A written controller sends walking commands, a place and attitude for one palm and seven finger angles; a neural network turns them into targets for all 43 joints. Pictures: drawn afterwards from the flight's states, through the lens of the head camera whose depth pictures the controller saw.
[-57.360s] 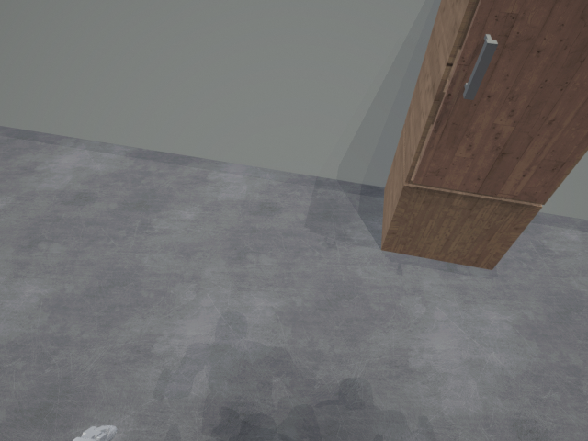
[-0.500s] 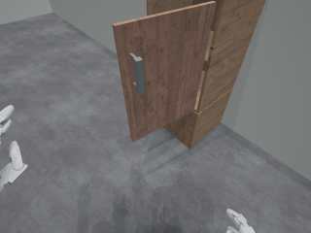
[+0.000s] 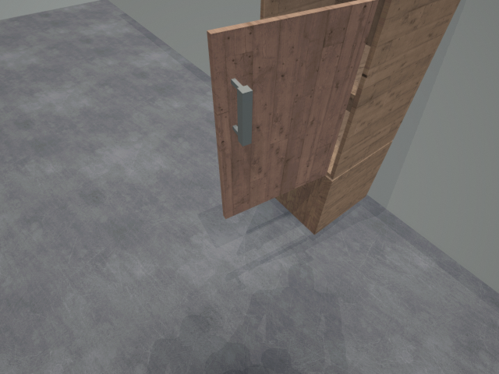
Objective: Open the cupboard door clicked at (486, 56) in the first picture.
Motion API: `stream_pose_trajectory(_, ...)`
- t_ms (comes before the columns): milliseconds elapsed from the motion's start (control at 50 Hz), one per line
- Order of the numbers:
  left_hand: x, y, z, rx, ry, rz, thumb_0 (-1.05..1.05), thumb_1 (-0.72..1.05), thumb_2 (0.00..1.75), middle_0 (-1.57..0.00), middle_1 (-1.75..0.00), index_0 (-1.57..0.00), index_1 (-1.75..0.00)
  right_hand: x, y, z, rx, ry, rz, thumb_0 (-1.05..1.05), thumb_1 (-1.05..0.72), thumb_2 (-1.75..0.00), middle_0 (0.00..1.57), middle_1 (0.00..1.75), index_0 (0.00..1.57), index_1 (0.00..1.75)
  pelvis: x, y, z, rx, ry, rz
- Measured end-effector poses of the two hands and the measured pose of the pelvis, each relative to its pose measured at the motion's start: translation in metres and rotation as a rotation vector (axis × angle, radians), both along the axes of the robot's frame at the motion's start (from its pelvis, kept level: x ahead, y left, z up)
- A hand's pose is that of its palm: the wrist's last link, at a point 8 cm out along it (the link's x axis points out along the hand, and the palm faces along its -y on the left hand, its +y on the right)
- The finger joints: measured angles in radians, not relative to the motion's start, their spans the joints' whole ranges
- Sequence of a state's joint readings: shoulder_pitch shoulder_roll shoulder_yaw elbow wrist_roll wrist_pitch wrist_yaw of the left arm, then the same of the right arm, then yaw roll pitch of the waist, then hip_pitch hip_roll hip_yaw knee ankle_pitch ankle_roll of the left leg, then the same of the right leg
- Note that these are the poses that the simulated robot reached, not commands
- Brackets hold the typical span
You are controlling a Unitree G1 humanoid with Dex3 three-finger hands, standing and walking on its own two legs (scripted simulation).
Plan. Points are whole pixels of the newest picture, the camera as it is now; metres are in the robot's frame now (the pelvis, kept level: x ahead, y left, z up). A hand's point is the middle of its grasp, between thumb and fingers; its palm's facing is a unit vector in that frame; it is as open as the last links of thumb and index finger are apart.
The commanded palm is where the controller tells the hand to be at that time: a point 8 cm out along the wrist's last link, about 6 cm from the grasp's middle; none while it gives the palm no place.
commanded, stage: let the arm hang, fingers relaxed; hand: left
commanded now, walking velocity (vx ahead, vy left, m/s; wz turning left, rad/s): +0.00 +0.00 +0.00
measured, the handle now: (240, 112) +0.63 +0.07 +0.07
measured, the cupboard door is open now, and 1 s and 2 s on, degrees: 81 81 81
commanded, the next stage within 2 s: look to check the result in 0.58 s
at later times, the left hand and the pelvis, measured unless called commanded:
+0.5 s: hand out of the picture -0.01 +0.17 -0.18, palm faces +0.05 -0.99 -0.16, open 7.3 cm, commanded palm none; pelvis +0.01 +0.01 +0.00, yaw -1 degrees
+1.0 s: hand out of the picture +0.00 +0.17 -0.18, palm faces +0.04 -0.98 -0.17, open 7.4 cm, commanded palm none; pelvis +0.01 +0.01 +0.00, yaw -1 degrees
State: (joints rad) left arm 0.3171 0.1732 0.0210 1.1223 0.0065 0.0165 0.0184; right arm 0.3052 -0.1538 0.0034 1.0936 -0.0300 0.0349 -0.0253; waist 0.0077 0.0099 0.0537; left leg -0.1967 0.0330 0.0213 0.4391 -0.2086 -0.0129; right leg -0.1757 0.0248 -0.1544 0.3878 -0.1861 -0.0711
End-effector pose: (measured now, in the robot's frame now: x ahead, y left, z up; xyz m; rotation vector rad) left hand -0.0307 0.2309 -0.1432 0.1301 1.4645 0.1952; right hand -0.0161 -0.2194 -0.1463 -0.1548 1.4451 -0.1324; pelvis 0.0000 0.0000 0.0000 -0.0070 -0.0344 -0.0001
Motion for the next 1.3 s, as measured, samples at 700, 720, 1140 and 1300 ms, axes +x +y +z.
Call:
stream_pose_trajectory(700, 0.014, -0.011, -0.003, -0.038, -0.018, -0.006, 0.00, 0.91, 0.90, -0.20, -0.29, -0.20, -0.30, -0.008, 0.038, -0.007, 0.053, 0.011, -0.049, 0.01, -0.91, -0.89, 0.20, 0.30, 0.20, 0.30, 0.008, 0.015, 0.000, 0.013, 0.001, -0.018)
stream_pose_trajectory(720, 0.014, -0.011, -0.003, -0.038, -0.017, -0.006, 0.00, 0.91, 0.90, -0.20, -0.29, -0.20, -0.30, -0.007, 0.037, -0.007, 0.052, 0.010, -0.048, 0.01, -0.91, -0.89, 0.20, 0.30, 0.20, 0.30, 0.008, 0.015, 0.000, 0.013, 0.001, -0.019)
stream_pose_trajectory(1140, 0.029, -0.012, -0.002, -0.034, -0.029, -0.022, 0.00, 0.90, 0.90, -0.20, -0.29, -0.20, -0.30, 0.003, 0.032, -0.006, 0.049, 0.013, -0.042, 0.01, -0.91, -0.89, 0.20, 0.30, 0.20, 0.30, 0.014, 0.012, 0.001, 0.014, 0.004, -0.020)
stream_pose_trajectory(1300, 0.035, -0.013, -0.001, -0.029, -0.036, -0.025, 0.00, 0.91, 0.90, -0.20, -0.29, -0.20, -0.30, 0.005, 0.029, -0.006, 0.049, 0.016, -0.042, 0.01, -0.91, -0.89, 0.20, 0.30, 0.20, 0.30, 0.017, 0.010, 0.001, 0.014, 0.004, -0.019)
